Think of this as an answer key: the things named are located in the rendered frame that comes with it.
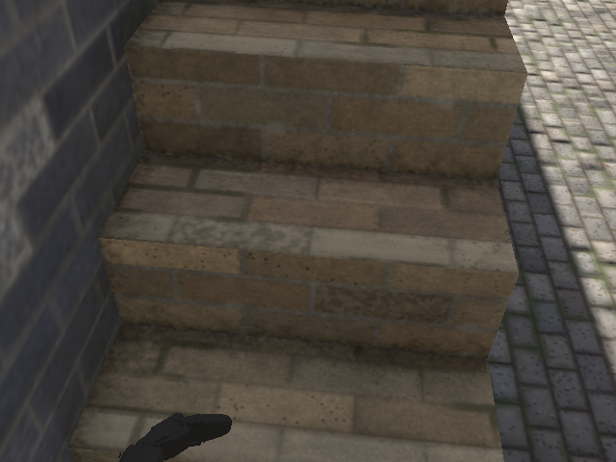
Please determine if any left robot hand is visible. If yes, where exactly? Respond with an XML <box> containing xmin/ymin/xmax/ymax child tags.
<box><xmin>118</xmin><ymin>413</ymin><xmax>232</xmax><ymax>462</ymax></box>

